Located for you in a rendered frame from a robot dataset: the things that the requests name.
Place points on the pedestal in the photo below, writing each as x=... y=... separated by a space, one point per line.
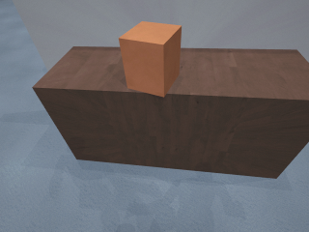
x=237 y=111

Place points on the carton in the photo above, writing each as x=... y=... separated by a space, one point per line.
x=151 y=54

